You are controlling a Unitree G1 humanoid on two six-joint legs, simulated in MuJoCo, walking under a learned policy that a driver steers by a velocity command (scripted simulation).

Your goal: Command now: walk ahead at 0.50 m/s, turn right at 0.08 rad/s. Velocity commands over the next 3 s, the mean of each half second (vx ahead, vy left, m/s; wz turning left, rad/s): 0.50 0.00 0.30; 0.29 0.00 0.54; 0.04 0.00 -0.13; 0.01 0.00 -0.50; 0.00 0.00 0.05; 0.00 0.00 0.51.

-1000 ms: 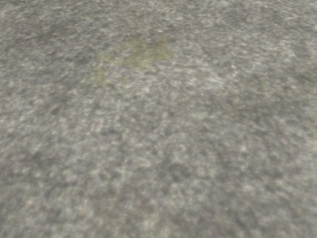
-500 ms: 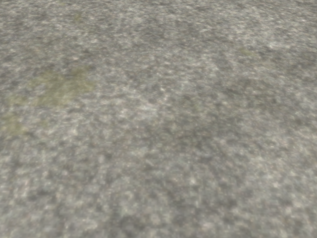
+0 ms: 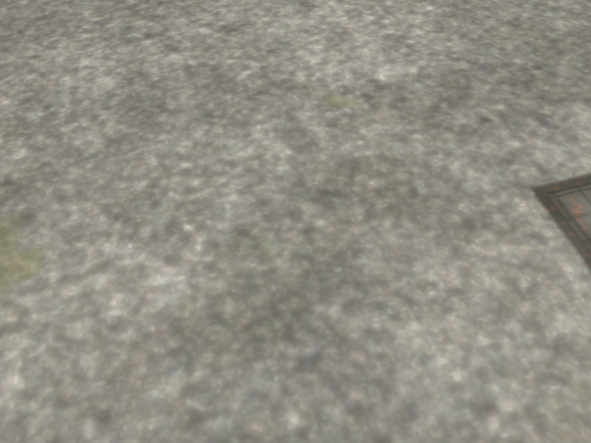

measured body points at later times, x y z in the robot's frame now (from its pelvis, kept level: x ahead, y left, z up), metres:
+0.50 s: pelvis +0.28 +0.07 -0.01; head +0.30 +0.08 +0.44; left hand +0.30 +0.34 -0.14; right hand +0.42 -0.19 -0.13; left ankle +0.30 +0.12 -0.74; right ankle +0.22 -0.08 -0.64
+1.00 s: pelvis +0.50 +0.08 -0.01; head +0.54 +0.08 +0.44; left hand +0.51 +0.38 -0.10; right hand +0.71 -0.13 -0.14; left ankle +0.37 +0.14 -0.65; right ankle +0.62 +0.04 -0.74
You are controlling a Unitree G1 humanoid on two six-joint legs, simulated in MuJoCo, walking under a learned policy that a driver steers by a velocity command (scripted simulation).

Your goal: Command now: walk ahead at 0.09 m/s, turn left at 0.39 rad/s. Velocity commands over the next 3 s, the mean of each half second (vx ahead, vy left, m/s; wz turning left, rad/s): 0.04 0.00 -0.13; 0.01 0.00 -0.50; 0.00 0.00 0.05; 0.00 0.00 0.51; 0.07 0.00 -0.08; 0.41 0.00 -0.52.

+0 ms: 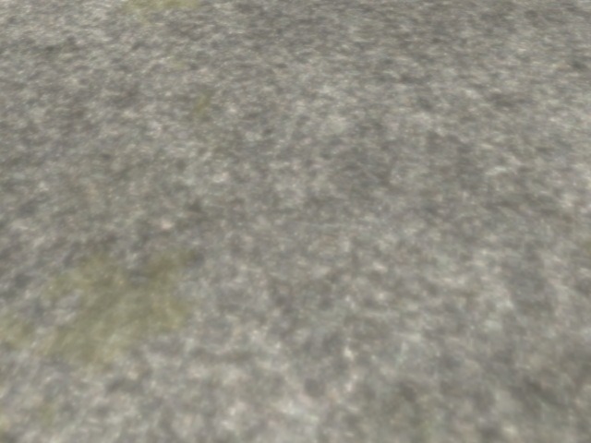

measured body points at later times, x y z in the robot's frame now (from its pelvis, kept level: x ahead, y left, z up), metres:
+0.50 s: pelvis +0.00 +0.00 +0.00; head +0.02 -0.01 +0.45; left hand +0.12 +0.26 -0.12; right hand +0.09 -0.28 -0.12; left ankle +0.02 +0.12 -0.73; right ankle -0.03 -0.09 -0.71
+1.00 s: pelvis -0.01 +0.00 +0.01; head +0.01 -0.02 +0.46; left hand +0.19 +0.22 -0.11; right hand -0.01 -0.31 -0.11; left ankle +0.05 +0.11 -0.71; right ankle -0.03 -0.09 -0.73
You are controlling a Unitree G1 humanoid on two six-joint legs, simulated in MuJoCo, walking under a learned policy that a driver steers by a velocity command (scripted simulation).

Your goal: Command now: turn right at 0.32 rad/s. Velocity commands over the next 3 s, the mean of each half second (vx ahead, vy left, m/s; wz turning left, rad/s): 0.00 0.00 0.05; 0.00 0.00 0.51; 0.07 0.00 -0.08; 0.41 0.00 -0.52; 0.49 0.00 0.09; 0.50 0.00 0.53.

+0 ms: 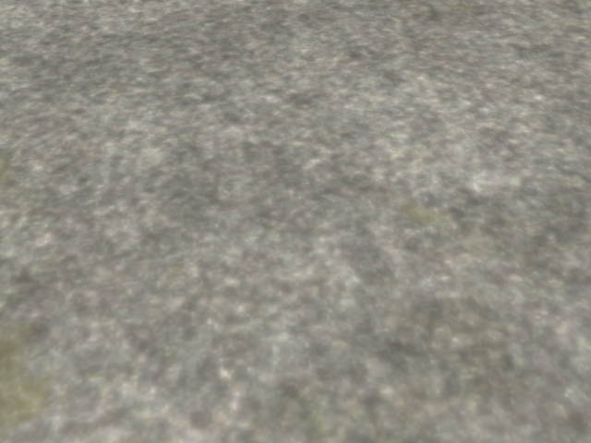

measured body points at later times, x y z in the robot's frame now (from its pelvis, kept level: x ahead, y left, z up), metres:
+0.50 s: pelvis -0.02 +0.01 +0.00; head +0.01 +0.01 +0.45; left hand +0.05 +0.30 -0.12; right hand +0.10 -0.26 -0.13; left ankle -0.01 +0.11 -0.71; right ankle -0.05 -0.09 -0.74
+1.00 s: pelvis -0.04 +0.06 +0.00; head -0.01 +0.10 +0.45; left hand -0.04 +0.36 -0.13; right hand +0.17 -0.17 -0.10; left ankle -0.06 +0.13 -0.74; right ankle +0.01 -0.08 -0.67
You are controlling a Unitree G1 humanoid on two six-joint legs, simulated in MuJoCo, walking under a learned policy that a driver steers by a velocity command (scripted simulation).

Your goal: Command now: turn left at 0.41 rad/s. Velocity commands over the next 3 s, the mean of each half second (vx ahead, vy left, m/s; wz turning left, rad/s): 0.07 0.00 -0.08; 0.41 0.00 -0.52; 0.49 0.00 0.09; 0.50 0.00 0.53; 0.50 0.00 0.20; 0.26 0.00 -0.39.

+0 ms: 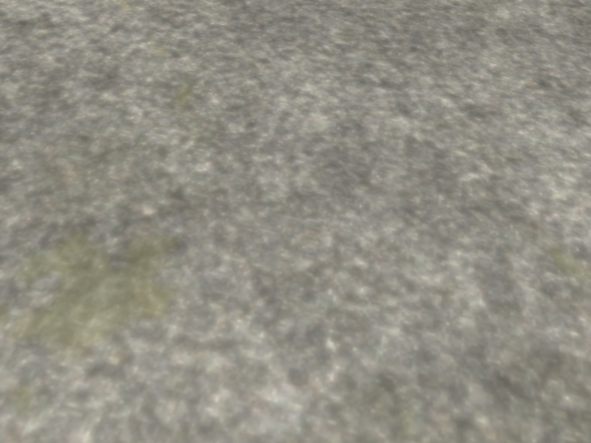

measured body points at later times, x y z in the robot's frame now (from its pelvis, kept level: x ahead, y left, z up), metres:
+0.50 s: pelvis +0.03 -0.01 +0.00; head +0.05 -0.01 +0.45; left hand +0.11 +0.27 -0.13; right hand +0.13 -0.30 -0.11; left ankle +0.02 +0.10 -0.72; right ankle +0.01 -0.13 -0.74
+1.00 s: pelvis +0.22 -0.06 -0.03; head +0.27 -0.07 +0.42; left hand +0.53 +0.04 -0.12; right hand +0.05 -0.26 -0.16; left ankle +0.05 +0.10 -0.73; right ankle +0.31 -0.15 -0.74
